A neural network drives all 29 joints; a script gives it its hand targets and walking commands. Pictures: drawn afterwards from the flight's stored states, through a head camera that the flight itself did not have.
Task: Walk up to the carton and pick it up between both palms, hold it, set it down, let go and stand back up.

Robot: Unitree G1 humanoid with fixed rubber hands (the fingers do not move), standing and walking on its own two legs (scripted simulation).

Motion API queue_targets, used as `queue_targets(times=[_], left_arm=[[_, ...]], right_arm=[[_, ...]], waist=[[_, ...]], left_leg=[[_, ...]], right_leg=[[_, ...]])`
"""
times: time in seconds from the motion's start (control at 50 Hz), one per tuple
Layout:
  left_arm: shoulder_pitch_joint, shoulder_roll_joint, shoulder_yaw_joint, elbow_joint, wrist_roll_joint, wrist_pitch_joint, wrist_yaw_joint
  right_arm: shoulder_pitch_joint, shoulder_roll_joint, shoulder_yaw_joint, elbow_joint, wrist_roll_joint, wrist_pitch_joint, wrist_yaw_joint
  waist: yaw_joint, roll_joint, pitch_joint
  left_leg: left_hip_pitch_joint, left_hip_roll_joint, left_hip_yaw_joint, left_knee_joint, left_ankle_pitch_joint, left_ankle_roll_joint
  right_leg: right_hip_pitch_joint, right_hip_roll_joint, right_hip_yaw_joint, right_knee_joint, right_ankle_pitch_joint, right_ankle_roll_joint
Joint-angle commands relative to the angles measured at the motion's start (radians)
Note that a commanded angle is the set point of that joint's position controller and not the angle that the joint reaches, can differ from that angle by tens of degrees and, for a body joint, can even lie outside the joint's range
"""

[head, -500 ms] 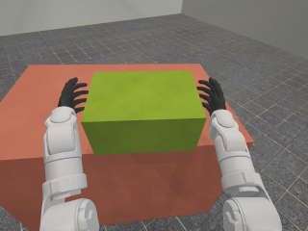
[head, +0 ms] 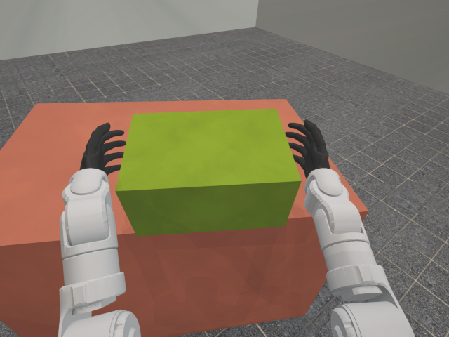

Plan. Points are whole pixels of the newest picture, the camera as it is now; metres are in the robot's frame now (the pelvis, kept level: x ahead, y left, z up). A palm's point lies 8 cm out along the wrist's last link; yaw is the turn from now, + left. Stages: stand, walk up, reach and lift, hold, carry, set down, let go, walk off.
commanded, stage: hold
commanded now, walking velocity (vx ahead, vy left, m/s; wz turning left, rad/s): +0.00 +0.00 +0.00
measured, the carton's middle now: (208, 170) +0.39 +0.01 +0.13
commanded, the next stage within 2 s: none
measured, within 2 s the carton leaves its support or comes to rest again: neither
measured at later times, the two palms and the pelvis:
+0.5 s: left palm (102, 163) +0.34 +0.18 +0.19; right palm (320, 163) +0.34 -0.19 +0.19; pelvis -0.01 -0.01 +0.00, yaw +0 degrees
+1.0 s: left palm (97, 169) +0.34 +0.19 +0.19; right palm (316, 167) +0.34 -0.18 +0.18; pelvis -0.01 +0.00 +0.00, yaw +0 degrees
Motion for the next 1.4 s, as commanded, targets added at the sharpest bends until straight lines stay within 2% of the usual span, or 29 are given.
queue_targets(times=[0.0, 0.16, 0.26, 0.32, 0.4, 0.5, 0.62, 0.74, 0.8, 0.92, 1.04, 1.16, 1.24, 1.38], left_arm=[[-0.507, -0.287, -0.378, -0.080, -0.153, -0.040, -0.147], [-0.592, -0.303, -0.403, -0.032, -0.174, -0.067, -0.137], [-0.591, -0.293, -0.353, 0.035, -0.146, -0.055, -0.153], [-0.599, -0.292, -0.337, 0.044, -0.140, -0.053, -0.158], [-0.602, -0.291, -0.343, 0.019, -0.145, -0.061, -0.152], [-0.555, -0.281, -0.348, -0.008, -0.143, -0.053, -0.149], [-0.544, -0.285, -0.359, -0.039, -0.148, -0.044, -0.161], [-0.554, -0.295, -0.409, -0.089, -0.172, -0.057, -0.152], [-0.539, -0.291, -0.402, -0.077, -0.166, -0.052, -0.153], [-0.543, -0.292, -0.366, -0.038, -0.147, -0.037, -0.160], [-0.576, -0.296, -0.380, -0.050, -0.161, -0.051, -0.145], [-0.557, -0.287, -0.349, -0.013, -0.140, -0.035, -0.152], [-0.582, -0.291, -0.354, -0.018, -0.144, -0.036, -0.158], [-0.577, -0.293, -0.379, -0.040, -0.159, -0.046, -0.153]], right_arm=[[-0.505, 0.365, 0.272, -0.183, 0.048, -0.026, 0.155], [-0.559, 0.389, 0.221, -0.155, -0.006, -0.059, 0.165], [-0.567, 0.390, 0.200, -0.094, -0.028, -0.049, 0.169], [-0.589, 0.393, 0.204, -0.101, -0.023, -0.051, 0.171], [-0.610, 0.400, 0.233, -0.137, 0.001, -0.062, 0.171], [-0.564, 0.391, 0.259, -0.142, 0.026, -0.050, 0.160], [-0.536, 0.391, 0.264, -0.161, 0.034, -0.035, 0.149], [-0.525, 0.388, 0.269, -0.210, 0.039, -0.043, 0.142], [-0.507, 0.379, 0.261, -0.194, 0.030, -0.036, 0.143], [-0.528, 0.376, 0.245, -0.168, 0.014, -0.028, 0.155], [-0.572, 0.386, 0.258, -0.196, 0.021, -0.049, 0.164], [-0.546, 0.383, 0.242, -0.135, 0.011, -0.035, 0.166], [-0.563, 0.393, 0.237, -0.140, 0.010, -0.037, 0.166], [-0.550, 0.390, 0.244, -0.165, 0.016, -0.041, 0.156]], waist=[[0.010, 0.050, -0.199], [-0.016, 0.052, -0.273], [-0.007, 0.029, -0.232], [0.002, 0.023, -0.238], [0.015, 0.023, -0.282], [0.013, 0.031, -0.279], [0.001, 0.043, -0.250], [-0.022, 0.066, -0.289], [-0.024, 0.061, -0.261], [-0.004, 0.040, -0.215], [0.006, 0.037, -0.284], [0.010, 0.033, -0.230], [0.004, 0.042, -0.240], [-0.015, 0.049, -0.279]], left_leg=[[0.068, -0.012, 0.001, -0.024, 0.149, -0.026], [0.061, -0.011, 0.003, -0.031, 0.043, -0.016], [0.010, -0.015, 0.011, -0.057, -0.015, 0.001], [0.008, -0.019, 0.014, -0.058, 0.000, 0.004], [0.041, -0.023, 0.014, -0.036, 0.079, 0.000], [0.072, -0.026, 0.014, -0.017, 0.147, -0.008], [0.059, -0.028, 0.013, -0.021, 0.150, -0.014], [0.102, -0.024, 0.004, 0.004, 0.202, -0.032], [0.095, -0.020, 0.001, -0.005, 0.173, -0.032], [0.047, -0.014, 0.005, -0.041, 0.088, -0.017], [0.079, -0.015, 0.008, -0.024, 0.117, -0.014], [0.044, -0.017, 0.015, -0.045, 0.062, -0.005], [0.036, -0.020, 0.017, -0.045, 0.058, -0.005], [0.075, -0.022, 0.011, -0.019, 0.125, -0.017]], right_leg=[[-0.054, 0.011, -0.026, -0.023, 0.114, 0.016], [-0.075, 0.003, -0.029, -0.024, 0.045, 0.012], [-0.050, -0.006, -0.025, -0.030, 0.019, 0.022], [-0.038, -0.007, -0.024, -0.027, 0.038, 0.026], [-0.026, -0.002, -0.024, -0.016, 0.112, 0.028], [-0.011, 0.005, -0.019, -0.012, 0.179, 0.030], [-0.009, 0.002, -0.018, -0.013, 0.189, 0.029], [-0.024, 0.010, -0.026, -0.009, 0.205, 0.022], [-0.033, 0.011, -0.028, -0.017, 0.167, 0.019], [-0.039, 0.006, -0.031, -0.025, 0.091, 0.020], [-0.050, 0.009, -0.030, -0.017, 0.111, 0.018], [-0.043, 0.002, -0.023, -0.027, 0.082, 0.020], [-0.035, -0.002, -0.021, -0.025, 0.090, 0.022], [-0.026, 0.004, -0.024, -0.017, 0.150, 0.022]])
